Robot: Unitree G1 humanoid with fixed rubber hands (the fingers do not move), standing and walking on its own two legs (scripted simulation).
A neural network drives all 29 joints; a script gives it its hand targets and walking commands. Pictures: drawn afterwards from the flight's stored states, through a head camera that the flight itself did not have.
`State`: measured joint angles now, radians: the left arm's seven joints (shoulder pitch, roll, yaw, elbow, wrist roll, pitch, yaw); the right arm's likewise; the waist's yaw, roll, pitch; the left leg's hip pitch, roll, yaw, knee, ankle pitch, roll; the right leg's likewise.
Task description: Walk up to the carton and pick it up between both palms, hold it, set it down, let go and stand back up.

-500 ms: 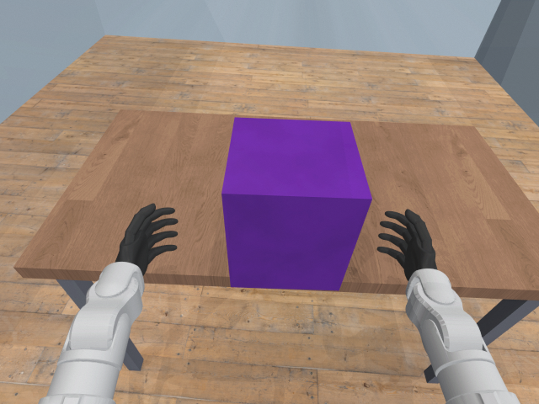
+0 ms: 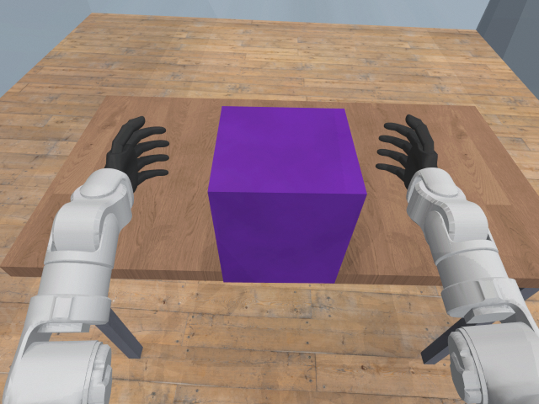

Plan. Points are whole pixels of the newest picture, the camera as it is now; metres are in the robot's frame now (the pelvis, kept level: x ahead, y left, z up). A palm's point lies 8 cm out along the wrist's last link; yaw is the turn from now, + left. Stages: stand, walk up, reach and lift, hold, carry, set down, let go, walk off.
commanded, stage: reach and lift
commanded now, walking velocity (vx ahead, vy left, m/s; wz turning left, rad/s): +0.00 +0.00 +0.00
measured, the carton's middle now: (281, 199) +0.46 -0.03 +0.03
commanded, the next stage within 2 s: none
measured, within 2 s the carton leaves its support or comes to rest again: neither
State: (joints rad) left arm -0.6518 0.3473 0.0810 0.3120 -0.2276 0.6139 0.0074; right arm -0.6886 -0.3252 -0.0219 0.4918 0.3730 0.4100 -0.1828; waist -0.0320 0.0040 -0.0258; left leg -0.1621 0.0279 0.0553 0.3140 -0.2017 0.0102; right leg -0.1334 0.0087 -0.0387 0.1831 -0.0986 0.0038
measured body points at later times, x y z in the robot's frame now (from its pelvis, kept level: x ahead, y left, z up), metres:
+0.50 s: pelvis +0.00 -0.01 +0.00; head +0.02 +0.00 +0.45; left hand +0.46 +0.19 +0.20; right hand +0.45 -0.22 +0.20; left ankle -0.03 +0.10 -0.75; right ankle -0.01 -0.12 -0.75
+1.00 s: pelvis -0.02 +0.00 +0.00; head +0.02 +0.00 +0.45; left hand +0.45 +0.20 +0.13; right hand +0.43 -0.21 +0.12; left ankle -0.03 +0.10 -0.75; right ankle -0.01 -0.12 -0.75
